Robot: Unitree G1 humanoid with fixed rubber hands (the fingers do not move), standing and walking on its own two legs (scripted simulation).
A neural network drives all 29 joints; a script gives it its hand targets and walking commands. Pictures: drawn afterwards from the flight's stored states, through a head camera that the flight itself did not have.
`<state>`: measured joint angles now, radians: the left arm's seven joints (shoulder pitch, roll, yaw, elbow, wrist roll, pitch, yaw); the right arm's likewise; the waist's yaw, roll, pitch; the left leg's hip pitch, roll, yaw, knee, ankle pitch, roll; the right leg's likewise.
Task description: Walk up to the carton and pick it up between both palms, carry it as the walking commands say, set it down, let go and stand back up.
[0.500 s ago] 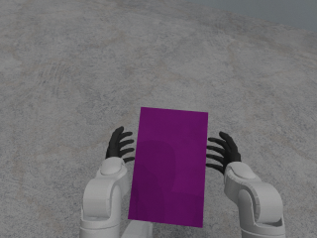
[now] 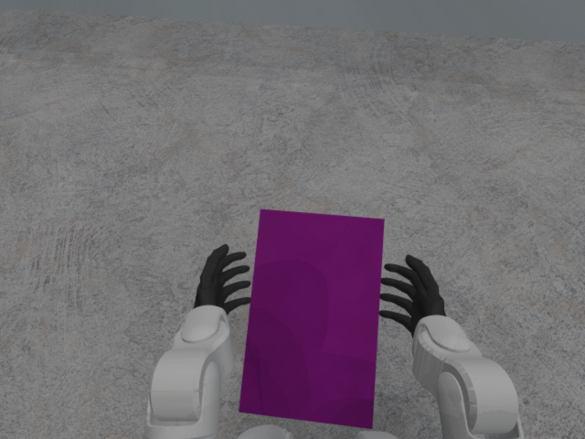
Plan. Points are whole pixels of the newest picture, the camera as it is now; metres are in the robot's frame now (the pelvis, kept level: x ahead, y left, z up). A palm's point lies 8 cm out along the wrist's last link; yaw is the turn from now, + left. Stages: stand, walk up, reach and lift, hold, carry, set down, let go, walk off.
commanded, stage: carry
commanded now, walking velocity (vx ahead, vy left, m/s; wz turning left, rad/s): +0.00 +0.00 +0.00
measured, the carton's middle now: (314, 306) +0.32 -0.03 -0.07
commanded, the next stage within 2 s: none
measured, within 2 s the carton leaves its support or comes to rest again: neither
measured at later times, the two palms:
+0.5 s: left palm (140, 172) +0.55 +0.23 +0.03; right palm (295, 169) +0.53 -0.03 +0.01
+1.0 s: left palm (96, 118) +0.67 +0.31 +0.05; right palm (240, 104) +0.66 +0.05 +0.06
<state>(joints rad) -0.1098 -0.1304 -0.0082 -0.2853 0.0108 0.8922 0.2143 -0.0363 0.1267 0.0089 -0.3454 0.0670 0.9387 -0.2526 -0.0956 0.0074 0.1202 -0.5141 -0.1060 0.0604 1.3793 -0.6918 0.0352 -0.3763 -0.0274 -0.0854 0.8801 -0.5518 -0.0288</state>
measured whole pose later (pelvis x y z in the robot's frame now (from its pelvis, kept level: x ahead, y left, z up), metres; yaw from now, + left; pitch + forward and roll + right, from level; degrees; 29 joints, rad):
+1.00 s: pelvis +0.36 +0.18 +0.00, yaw -4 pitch -2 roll -1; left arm -0.30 -0.16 0.15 0.11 0.13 0.80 0.16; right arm -0.33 0.17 -0.13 0.19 -0.15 0.82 -0.13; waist 0.04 -0.04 0.02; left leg -0.44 -0.03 0.06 0.84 -0.34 0.06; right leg -0.25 -0.09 -0.05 0.87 -0.60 0.07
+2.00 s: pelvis +0.26 +0.18 +0.03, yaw +0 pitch -2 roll +0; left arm -0.35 -0.18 0.19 0.35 0.20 0.74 0.15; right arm -0.37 0.18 -0.14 0.40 -0.20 0.79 -0.23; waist 0.01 0.00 -0.04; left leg -0.44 -0.02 0.09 0.49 -0.03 0.06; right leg -0.37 -0.01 -0.09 0.67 -0.31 -0.05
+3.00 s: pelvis +0.13 +0.13 +0.00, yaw +5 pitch -1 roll +1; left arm -0.36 -0.18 0.20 0.18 0.10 0.72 0.19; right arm -0.37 0.18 -0.11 0.18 -0.09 0.79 -0.30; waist 0.01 0.04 0.09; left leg -0.60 0.05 0.10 0.78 -0.25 0.02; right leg -0.52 0.01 -0.09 0.85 -0.34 -0.09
